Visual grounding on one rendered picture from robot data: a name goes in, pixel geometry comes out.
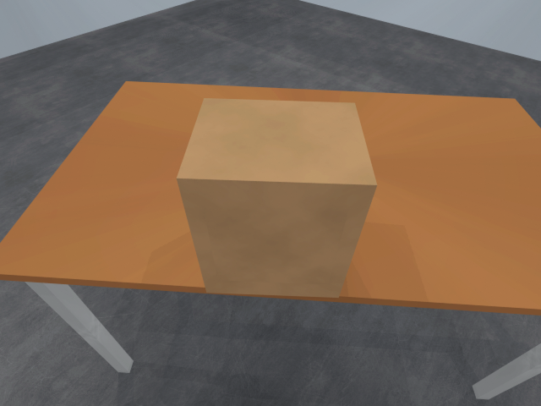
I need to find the carton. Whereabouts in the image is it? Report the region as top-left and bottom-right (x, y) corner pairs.
(177, 98), (377, 298)

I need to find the table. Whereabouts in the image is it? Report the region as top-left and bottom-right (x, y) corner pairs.
(0, 81), (541, 399)

